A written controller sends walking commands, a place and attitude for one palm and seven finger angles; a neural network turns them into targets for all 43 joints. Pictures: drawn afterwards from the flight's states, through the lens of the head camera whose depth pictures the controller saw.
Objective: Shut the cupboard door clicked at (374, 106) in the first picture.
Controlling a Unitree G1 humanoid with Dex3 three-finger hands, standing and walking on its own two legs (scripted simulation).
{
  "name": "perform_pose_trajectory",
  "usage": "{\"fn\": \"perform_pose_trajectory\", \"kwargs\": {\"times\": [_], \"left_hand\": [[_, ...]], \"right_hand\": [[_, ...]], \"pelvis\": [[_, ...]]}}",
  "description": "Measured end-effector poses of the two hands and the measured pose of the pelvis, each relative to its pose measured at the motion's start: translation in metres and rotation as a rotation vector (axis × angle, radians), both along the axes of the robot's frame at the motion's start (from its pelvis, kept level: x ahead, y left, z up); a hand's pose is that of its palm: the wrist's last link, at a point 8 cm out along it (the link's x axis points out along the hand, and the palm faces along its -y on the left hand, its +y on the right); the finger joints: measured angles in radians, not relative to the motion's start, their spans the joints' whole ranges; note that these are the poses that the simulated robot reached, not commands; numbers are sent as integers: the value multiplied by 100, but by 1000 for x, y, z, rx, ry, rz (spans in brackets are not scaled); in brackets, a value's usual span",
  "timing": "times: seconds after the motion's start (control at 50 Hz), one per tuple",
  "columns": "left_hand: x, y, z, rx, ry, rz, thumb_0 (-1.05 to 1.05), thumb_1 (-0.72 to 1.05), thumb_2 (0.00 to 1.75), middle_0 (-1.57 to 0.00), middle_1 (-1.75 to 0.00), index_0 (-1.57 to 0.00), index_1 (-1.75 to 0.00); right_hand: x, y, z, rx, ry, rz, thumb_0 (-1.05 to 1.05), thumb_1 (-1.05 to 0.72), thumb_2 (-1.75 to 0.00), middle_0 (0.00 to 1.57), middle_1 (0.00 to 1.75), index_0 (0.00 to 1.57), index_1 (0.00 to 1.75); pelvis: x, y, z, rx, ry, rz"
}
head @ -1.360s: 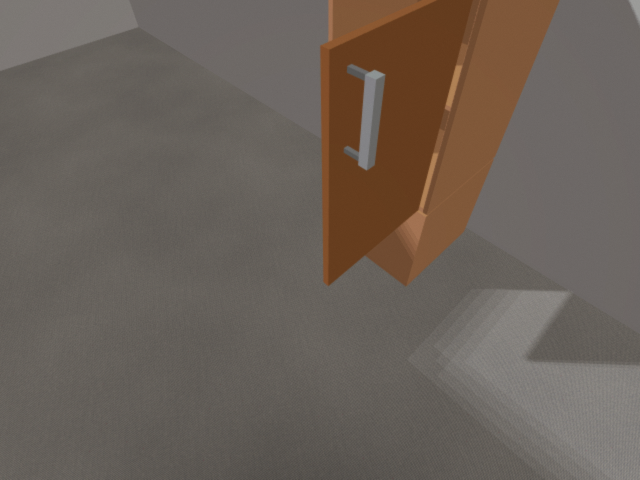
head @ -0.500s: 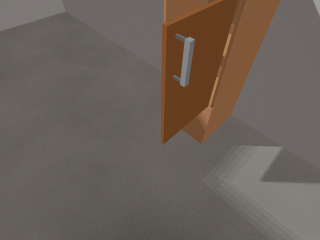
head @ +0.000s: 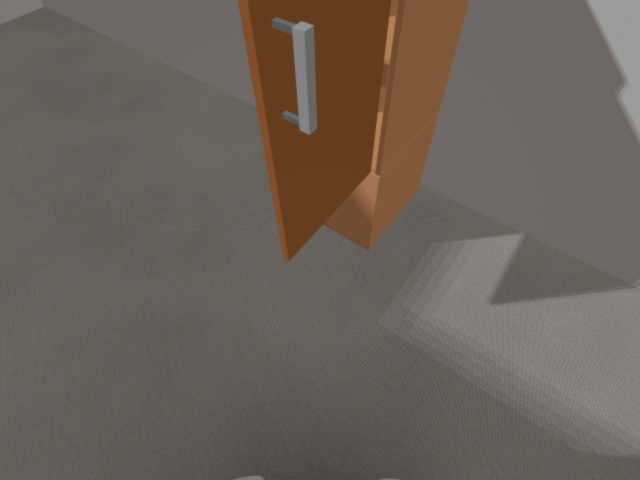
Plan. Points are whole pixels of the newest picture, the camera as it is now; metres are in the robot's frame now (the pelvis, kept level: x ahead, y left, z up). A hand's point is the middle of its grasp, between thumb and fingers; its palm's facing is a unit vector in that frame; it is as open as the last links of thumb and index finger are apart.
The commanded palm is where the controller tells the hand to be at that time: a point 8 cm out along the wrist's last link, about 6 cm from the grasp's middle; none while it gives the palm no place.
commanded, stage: walk around to get in front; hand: left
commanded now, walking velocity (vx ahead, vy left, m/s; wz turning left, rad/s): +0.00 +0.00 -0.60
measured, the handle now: (295, 79) +0.63 +0.08 +0.14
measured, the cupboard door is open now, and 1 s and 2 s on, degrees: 91 91 91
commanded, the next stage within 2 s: none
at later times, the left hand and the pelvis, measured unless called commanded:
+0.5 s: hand out of the picture +0.12 +0.21 -0.16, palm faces -0.18 -0.95 -0.24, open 7.4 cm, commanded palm none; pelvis -0.01 +0.01 +0.01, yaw -15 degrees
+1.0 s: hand (266, 418) +0.21 +0.10 -0.15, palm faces -0.54 -0.82 -0.20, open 7.4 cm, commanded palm none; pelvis +0.00 +0.00 +0.01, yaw -33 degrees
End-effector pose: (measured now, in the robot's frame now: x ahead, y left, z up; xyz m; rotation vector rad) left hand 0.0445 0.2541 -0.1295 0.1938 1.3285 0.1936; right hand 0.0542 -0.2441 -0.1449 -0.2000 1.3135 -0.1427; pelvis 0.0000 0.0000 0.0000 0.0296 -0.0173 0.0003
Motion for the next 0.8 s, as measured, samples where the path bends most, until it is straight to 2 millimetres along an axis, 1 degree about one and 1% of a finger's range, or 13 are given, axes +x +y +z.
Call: {"fn": "perform_pose_trajectory", "kwargs": {"times": [0.06,0.12,0.2,0.34,0.4,0.46,0.52,0.58,0.62,0.66,0.7,0.76,0.8], "left_hand": [[3,-10,0,13,-25,-15,1,91,90,-20,-30,-20,-30],[-1,-17,6,20,-10,-25,1,91,90,-20,-30,-21,-30],[-2,-21,12,18,32,-69,1,91,90,-20,-30,-21,-30],[16,-10,9,4,39,-144,1,90,90,-21,-30,-21,-30],[35,0,-2,-9,15,-176,1,90,90,-21,-30,-21,-30],[61,3,-3,-13,-30,-216,1,91,90,-20,-30,-21,-30],[88,-3,5,-17,-88,-256,1,91,90,-20,-30,-20,-30],[112,-15,11,-13,-144,-323,1,91,90,-20,-30,-20,-30],[125,-22,6,7,-183,-371,1,91,90,-20,-30,-20,-30],[129,-27,5,20,-172,-405,1,91,90,-20,-30,-20,-30],[131,-32,5,24,-141,-439,1,91,90,-20,-30,-20,-30],[136,-38,1,9,-98,-490,1,91,90,-20,-30,-20,-30],[142,-43,-6,-12,-80,-518,1,91,90,-20,-30,-20,-30]], "right_hand": [[-12,-9,-9,12,33,-36,0,-91,-90,20,30,20,30],[-14,-15,-3,9,37,-69,1,-91,-90,20,30,20,30],[-6,-18,10,3,-25,-115,1,-91,-90,20,30,20,30],[9,-12,28,-25,-145,-174,1,-91,-90,20,30,20,30],[6,-8,26,-60,-194,-187,0,-91,-90,20,30,20,30],[-12,-4,27,-73,-160,-183,0,-91,-90,20,30,20,30],[-34,-5,27,-67,-111,-194,0,-91,-90,20,30,20,30],[-55,-12,19,-57,-85,-243,0,-90,-90,20,30,20,30],[-68,-22,9,-54,-81,-291,0,-90,-90,20,30,21,30],[-78,-30,6,-64,-67,-337,1,-90,-90,20,30,21,30],[-86,-34,11,-80,-65,-377,1,-91,-90,20,30,20,30],[-94,-33,23,-107,-83,-430,1,-91,-90,20,30,20,30],[-102,-29,27,-132,-102,-454,1,-91,-90,20,30,20,30]], "pelvis": [[-3,-7,-4,-8,2,-8],[-6,-10,3,-3,12,-38],[-7,-9,12,10,30,-96],[-9,3,15,12,51,-188],[-7,14,4,-30,69,-215],[-11,14,4,-20,51,-238],[-12,11,8,-38,45,-265],[-11,4,4,-57,40,-304],[-10,-3,-8,-27,44,-331],[-12,-1,-9,-35,37,-357],[-11,2,-6,-32,38,-384],[-8,7,0,-14,42,-431],[-3,12,-3,-21,52,-460]]}}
